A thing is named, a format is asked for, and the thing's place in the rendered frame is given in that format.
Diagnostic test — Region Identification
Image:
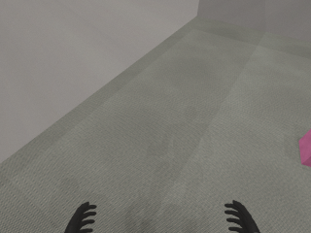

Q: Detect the carton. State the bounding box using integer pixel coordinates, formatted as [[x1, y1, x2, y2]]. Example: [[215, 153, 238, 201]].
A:
[[298, 129, 311, 167]]

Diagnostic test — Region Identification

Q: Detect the robot right hand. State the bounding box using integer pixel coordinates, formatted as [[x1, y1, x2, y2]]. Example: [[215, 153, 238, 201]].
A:
[[225, 200, 260, 233]]

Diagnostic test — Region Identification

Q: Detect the robot left hand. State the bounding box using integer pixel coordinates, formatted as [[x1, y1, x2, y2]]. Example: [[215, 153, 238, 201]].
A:
[[64, 201, 97, 233]]

